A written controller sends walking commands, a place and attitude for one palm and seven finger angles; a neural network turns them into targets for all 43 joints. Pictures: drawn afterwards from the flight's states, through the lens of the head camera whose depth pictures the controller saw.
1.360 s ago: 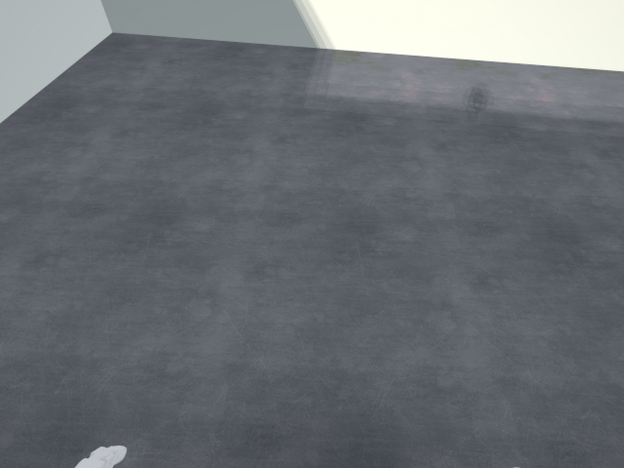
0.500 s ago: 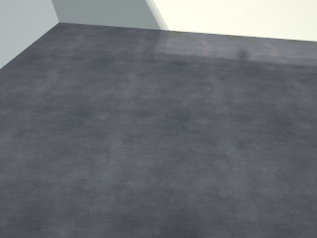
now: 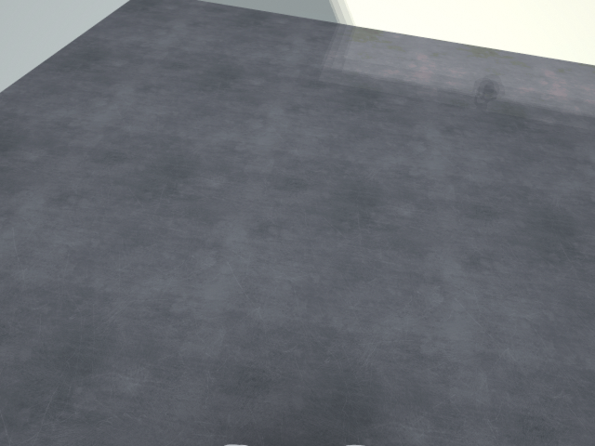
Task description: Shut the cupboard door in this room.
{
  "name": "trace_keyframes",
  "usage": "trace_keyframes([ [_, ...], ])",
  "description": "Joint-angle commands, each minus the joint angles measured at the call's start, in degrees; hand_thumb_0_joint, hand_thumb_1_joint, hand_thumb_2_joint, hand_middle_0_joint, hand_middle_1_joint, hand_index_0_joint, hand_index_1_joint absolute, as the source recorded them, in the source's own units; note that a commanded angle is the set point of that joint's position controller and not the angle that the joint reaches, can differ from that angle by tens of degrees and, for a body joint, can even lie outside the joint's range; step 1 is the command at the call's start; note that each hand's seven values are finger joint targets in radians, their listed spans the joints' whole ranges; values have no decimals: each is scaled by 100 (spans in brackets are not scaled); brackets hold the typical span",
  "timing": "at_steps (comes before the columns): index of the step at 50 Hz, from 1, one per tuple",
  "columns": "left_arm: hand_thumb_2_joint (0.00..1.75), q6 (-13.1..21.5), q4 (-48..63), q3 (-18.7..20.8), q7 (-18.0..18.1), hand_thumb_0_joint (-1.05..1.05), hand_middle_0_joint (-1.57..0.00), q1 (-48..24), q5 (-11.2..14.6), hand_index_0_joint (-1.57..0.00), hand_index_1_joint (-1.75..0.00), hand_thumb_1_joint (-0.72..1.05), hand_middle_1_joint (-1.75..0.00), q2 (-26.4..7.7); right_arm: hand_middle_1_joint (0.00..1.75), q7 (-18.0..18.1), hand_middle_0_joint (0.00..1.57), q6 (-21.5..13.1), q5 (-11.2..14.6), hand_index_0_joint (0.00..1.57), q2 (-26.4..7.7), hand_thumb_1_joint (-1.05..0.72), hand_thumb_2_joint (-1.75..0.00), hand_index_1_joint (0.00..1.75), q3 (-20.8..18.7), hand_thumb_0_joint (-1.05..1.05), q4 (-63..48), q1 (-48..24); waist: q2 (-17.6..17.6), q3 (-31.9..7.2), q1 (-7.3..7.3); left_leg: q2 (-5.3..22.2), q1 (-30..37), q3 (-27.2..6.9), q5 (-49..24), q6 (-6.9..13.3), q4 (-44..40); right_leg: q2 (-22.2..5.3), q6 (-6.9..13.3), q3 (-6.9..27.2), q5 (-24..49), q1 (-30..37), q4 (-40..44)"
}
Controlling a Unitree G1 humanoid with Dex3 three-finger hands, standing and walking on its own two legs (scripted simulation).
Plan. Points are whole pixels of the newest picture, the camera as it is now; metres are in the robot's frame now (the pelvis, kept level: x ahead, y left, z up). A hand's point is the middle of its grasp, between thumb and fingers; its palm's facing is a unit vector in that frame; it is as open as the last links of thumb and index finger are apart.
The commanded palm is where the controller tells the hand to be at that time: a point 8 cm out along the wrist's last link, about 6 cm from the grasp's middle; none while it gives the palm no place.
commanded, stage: turn or walk to find it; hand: left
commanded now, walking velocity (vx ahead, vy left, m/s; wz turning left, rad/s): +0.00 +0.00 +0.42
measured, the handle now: out of the picture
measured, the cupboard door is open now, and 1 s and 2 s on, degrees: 88 88 88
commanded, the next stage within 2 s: none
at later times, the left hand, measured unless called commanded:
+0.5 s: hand out of the picture -0.04 +0.16 -0.14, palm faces +0.25 -0.93 -0.27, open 7.4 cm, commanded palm none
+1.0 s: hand out of the picture -0.09 +0.20 -0.15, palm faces +0.46 -0.85 -0.27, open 7.4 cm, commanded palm none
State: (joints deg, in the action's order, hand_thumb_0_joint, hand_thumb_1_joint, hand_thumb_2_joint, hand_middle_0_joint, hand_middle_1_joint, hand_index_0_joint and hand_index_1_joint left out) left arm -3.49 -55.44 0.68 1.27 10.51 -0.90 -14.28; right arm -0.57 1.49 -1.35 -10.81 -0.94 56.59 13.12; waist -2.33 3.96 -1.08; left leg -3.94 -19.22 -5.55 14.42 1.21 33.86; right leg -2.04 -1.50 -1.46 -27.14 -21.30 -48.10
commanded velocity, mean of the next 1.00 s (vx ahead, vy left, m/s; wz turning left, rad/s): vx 0.00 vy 0.00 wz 0.42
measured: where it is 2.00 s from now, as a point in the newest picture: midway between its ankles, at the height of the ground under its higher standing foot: outside the picture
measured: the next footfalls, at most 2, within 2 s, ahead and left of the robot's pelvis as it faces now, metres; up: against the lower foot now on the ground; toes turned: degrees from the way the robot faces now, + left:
right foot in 0.22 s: +0.01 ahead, -0.14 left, +0.00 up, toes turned +6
left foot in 0.64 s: -0.08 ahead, +0.10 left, +0.00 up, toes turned +23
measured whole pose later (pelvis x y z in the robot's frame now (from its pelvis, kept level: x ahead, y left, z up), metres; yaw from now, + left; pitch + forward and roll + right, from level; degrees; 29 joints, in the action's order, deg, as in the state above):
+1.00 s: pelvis -0.07 -0.03 +0.01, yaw +26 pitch -1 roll +1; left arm -2.7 -52.7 2.8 0.9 11.3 -0.6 -12.9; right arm -0.2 1.9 -1.6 -10.7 -2.4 54.5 10.5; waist 0.1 3.6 -0.4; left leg -2.3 -13.1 -2.9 14.4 0.8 28.6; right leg -3.1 -3.9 -2.3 -23.8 -19.8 -43.3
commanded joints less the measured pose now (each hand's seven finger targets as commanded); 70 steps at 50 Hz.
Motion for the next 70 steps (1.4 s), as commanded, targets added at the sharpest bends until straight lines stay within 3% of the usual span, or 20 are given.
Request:
trace_keyframes([
  [1,90,227,580,249,60,0,-20,-83,37,-20,-30,90,-30,-476,30,202,20,-86,3,20,-1367,-90,-90,30,-395,0,-391,243,1152,-849,-10,1556,1056,-1993,-2275,1047,-1303,51,-63,277,-269,-567,-817],
  [6,90,226,635,248,57,0,-20,67,84,-20,-30,90,-30,-285,30,198,20,-13,-12,20,-1322,-90,-90,30,-483,0,-418,359,1118,-967,-47,1334,1070,-2045,-2314,930,-1204,272,-79,162,-80,53,508],
  [9,90,254,506,308,84,0,-20,622,83,-20,-30,90,-30,-362,30,145,20,40,30,20,-1234,-90,-90,30,-512,0,-545,136,1010,-878,200,967,74,-1852,-1173,527,-1008,279,-58,69,1002,1384,2199],
  [10,90,289,474,375,110,0,-20,837,29,-20,-30,90,-30,-630,30,109,20,58,74,20,-1006,-90,-90,30,-494,0,-625,83,395,-836,286,624,-796,-1424,-177,212,-479,-312,108,561,1024,2147,2860],
  [11,90,324,545,486,143,0,-20,795,-77,-20,-30,90,-30,-1170,30,90,20,58,87,20,-649,-90,-90,30,-448,0,-784,111,-1255,-530,294,-151,-1896,-172,1141,-253,994,-1920,687,2317,494,2280,3479],
  [12,90,309,721,474,148,0,-20,552,-32,-20,-30,90,-30,-1256,30,86,20,85,-1,20,-906,-90,-90,30,-541,0,-830,-103,-1081,-356,350,20,-1637,-49,1589,-286,2162,-2552,1064,2492,727,1147,3597],
  [16,90,391,800,322,103,0,-20,-108,-40,-20,-30,90,-30,-704,30,-34,20,191,8,20,-754,-90,-90,30,-521,0,-426,177,-606,136,-116,347,-1282,234,522,-358,3597,-1405,875,868,1517,409,3258],
  [26,90,380,415,425,92,0,-20,947,-109,-20,-30,90,-30,-1032,30,-21,20,116,90,20,-620,-90,-90,30,-320,0,-572,-691,-879,-370,401,442,-621,846,1202,-428,1328,-1696,1074,393,3917,1631,2531],
  [30,90,331,350,481,89,0,-20,713,-61,-20,-30,90,-30,-1067,30,18,20,-3,104,20,-717,-90,-90,30,-305,0,-436,-167,-765,-752,84,420,650,1018,135,-288,-728,-1558,602,-72,4122,1416,1675],
  [31,90,298,400,442,71,0,-20,753,-14,-20,-30,90,-30,-893,30,17,20,-67,79,20,-1009,-90,-90,30,-360,0,-380,65,-90,-1015,-27,804,1613,645,-919,-146,-1319,-1298,280,-409,3347,787,949],
  [32,90,266,582,371,26,0,-20,780,8,-20,-30,90,-30,-537,30,24,20,-94,40,20,-1551,-90,-90,30,-486,0,-425,135,1561,-1036,-47,2231,2491,-1012,-2816,401,-1384,-584,-141,-718,368,-782,-110],
  [33,90,232,733,305,39,0,-20,560,-56,-20,-30,90,-30,-435,30,40,20,-35,67,20,-1747,-90,-90,30,-526,0,-391,412,1613,-977,-202,2752,2221,-1168,-3983,988,-1228,-426,-177,-442,-971,-1046,-938],
  [39,90,152,416,346,-30,0,-20,383,6,-20,-30,90,-30,-411,30,193,20,-119,42,20,-1218,-90,-90,30,-389,0,-486,-266,1073,-483,65,1747,1334,-381,-3317,832,-1265,-368,-309,-49,199,-835,-1324],
  [47,90,186,626,340,3,0,-20,222,37,-20,-30,90,-30,-270,30,149,20,-43,-11,20,-1233,-90,-90,30,-467,0,-532,-165,1151,-408,1,1670,902,-1017,-2524,891,-1278,-65,-239,-114,225,10,387],
  [50,90,268,559,359,32,0,-20,650,45,-20,-30,90,-30,-296,30,123,20,-15,14,20,-1219,-90,-90,30,-496,0,-605,-313,921,-552,239,1430,413,-1018,-2116,650,-856,28,-203,-183,1126,983,1731],
  [51,90,326,542,385,52,0,-20,825,24,-20,-30,90,-30,-429,30,99,20,-21,51,20,-1094,-90,-90,30,-480,0,-643,-299,564,-601,335,1156,13,-863,-1494,398,-473,-190,-163,-18,1641,1566,2506],
  [53,90,391,641,516,91,0,-20,891,-69,-20,-30,90,-30,-1252,30,61,20,2,64,20,-632,-90,-90,30,-440,0,-838,-180,-1501,-586,396,31,-1320,303,1861,-229,1875,-2502,877,2087,2485,1829,3222],
  [58,90,397,877,372,102,0,-20,-102,-45,-20,-30,90,-30,-604,30,-63,20,193,-14,20,-684,-90,-90,30,-503,0,-354,152,-581,-109,-58,511,-1033,306,600,-352,3580,-1513,767,566,1303,598,3333],
  [66,90,349,509,478,100,0,-20,600,-98,-20,-30,90,-30,-920,30,-48,20,135,51,20,-507,-90,-90,30,-360,0,-436,-363,-718,-384,387,570,-541,879,1243,-429,1478,-1799,1023,219,2488,1365,2893],
  [70,90,298,408,519,78,0,-20,489,-68,-20,-30,90,-30,-970,30,10,20,39,76,20,-517,-90,-90,30,-322,0,-342,104,-758,-635,143,503,464,1146,528,-340,-104,-1768,710,-174,2954,1122,2188],
])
